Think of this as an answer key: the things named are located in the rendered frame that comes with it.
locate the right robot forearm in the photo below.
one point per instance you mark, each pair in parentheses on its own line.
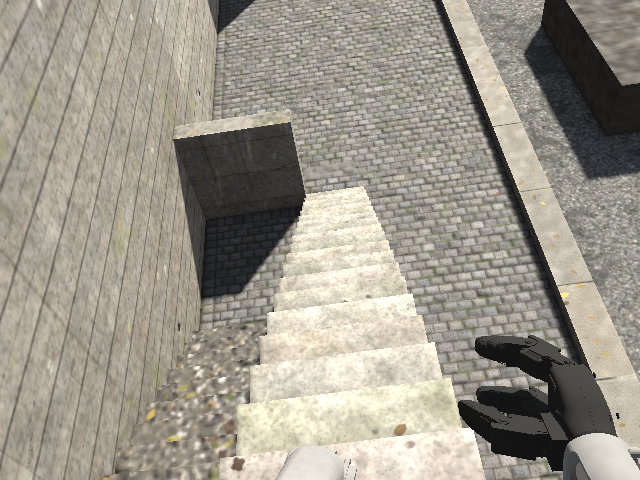
(599,456)

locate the robot left thigh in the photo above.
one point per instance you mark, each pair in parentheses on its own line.
(314,462)

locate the robot right hand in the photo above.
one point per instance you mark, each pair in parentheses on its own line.
(537,424)

